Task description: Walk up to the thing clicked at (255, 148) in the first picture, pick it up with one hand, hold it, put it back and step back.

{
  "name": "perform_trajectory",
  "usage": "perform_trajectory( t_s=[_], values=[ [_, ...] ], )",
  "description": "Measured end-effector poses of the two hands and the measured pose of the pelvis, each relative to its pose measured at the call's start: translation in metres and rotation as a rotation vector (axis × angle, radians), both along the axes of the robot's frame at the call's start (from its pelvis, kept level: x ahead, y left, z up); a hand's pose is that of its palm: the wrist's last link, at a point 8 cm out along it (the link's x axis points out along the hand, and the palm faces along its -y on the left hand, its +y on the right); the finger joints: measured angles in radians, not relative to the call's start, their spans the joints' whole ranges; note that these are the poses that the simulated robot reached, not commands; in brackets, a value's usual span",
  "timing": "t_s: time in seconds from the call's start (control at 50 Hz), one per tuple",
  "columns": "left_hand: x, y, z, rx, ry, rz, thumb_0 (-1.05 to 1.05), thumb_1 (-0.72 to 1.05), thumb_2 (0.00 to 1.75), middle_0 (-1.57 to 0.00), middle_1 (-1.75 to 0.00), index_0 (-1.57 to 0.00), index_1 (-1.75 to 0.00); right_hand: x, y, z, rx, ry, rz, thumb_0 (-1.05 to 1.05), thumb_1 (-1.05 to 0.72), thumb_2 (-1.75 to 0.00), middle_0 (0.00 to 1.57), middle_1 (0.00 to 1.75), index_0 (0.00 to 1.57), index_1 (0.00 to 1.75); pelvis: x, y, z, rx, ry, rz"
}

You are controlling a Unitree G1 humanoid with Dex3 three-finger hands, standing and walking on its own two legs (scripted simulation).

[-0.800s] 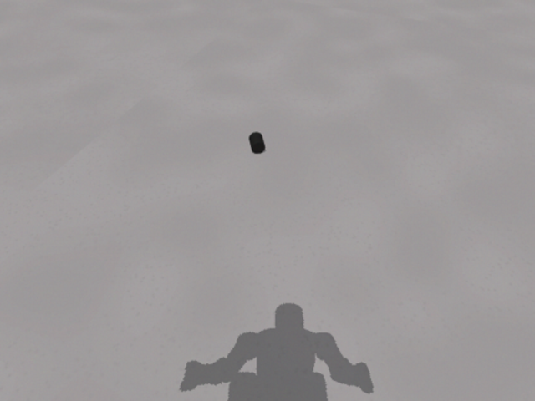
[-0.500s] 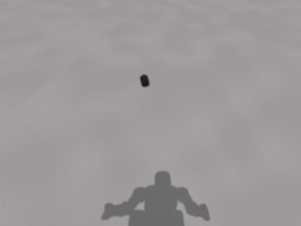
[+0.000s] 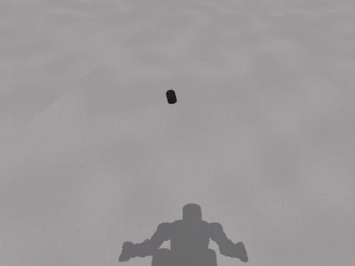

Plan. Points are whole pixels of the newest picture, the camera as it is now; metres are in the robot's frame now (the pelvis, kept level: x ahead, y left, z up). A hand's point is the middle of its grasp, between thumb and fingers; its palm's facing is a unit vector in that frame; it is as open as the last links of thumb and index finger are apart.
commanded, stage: stand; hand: left
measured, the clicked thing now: (171, 96) +1.59 +0.04 -0.74
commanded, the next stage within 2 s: walk up in 0.32 s
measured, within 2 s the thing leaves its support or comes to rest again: neither
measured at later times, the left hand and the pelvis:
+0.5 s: hand out of the picture +0.07 +0.29 -0.15, palm faces -0.16 -0.91 -0.38, open 7.4 cm; pelvis +0.01 +0.03 -0.01, yaw -10 degrees
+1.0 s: hand (86, 157) +0.48 +0.31 -0.12, palm faces -0.50 -0.70 -0.50, open 7.4 cm; pelvis +0.21 +0.11 -0.02, yaw -29 degrees
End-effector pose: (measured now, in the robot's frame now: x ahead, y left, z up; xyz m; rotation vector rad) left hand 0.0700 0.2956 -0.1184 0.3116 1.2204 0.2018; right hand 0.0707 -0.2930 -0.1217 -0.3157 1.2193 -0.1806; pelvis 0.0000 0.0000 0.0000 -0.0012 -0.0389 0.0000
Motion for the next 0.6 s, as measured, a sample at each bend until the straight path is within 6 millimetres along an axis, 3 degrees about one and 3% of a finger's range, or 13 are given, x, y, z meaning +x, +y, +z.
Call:
perform_trajectory(
  t_s=[0.3, 0.38, 0.5, 0.6],
  values=[
    [-0.007, 0.001, 0.000, 0.005, 0.021, 0.004, 0.00, 0.90, 0.90, -0.20, -0.30, -0.20, -0.30, -0.005, 0.000, -0.002, 0.004, 0.016, -0.001, 0.01, -0.91, -0.90, 0.20, 0.30, 0.21, 0.30, 0.000, 0.000, 0.000, 0.002, 0.002, 0.000],
    [-0.008, 0.005, 0.001, 0.002, 0.019, -0.034, 0.00, 0.90, 0.90, -0.20, -0.30, -0.20, -0.30, 0.003, -0.006, -0.001, 0.023, -0.041, -0.010, 0.01, -0.91, -0.90, 0.20, 0.30, 0.21, 0.30, 0.001, 0.003, -0.004, 0.005, 0.015, -0.055],
    [0.006, 0.039, 0.009, 0.051, 0.086, -0.119, 0.00, 0.90, 0.90, -0.21, -0.30, -0.21, -0.30, 0.021, -0.012, 0.014, -0.007, -0.173, -0.063, 0.01, -0.91, -0.90, 0.20, 0.30, 0.21, 0.30, 0.014, 0.030, -0.007, -0.016, 0.049, -0.168],
    [0.055, 0.086, 0.013, 0.099, 0.052, -0.183, 0.01, 0.90, 0.90, -0.21, -0.30, -0.21, -0.30, 0.026, 0.005, 0.024, -0.053, -0.171, -0.099, 0.01, -0.91, -0.90, 0.20, 0.30, 0.20, 0.30, 0.042, 0.064, -0.010, -0.021, 0.056, -0.225]
  ],
)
